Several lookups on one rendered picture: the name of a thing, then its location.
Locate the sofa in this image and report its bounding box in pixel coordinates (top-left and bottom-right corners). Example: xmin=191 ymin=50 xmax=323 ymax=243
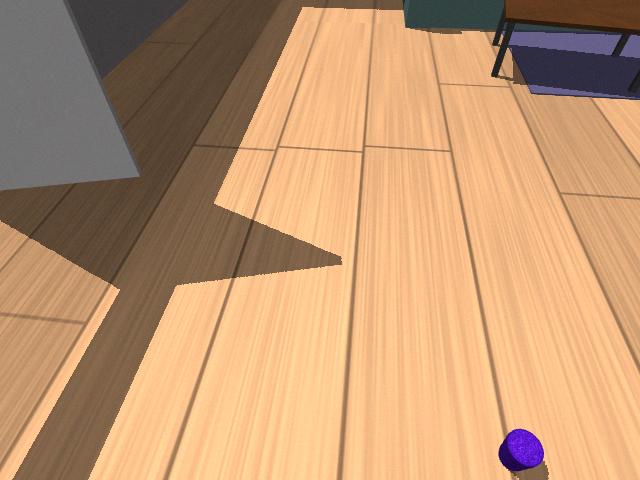
xmin=403 ymin=0 xmax=616 ymax=33

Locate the coffee table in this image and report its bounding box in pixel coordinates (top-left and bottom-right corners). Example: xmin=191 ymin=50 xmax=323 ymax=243
xmin=491 ymin=0 xmax=640 ymax=93

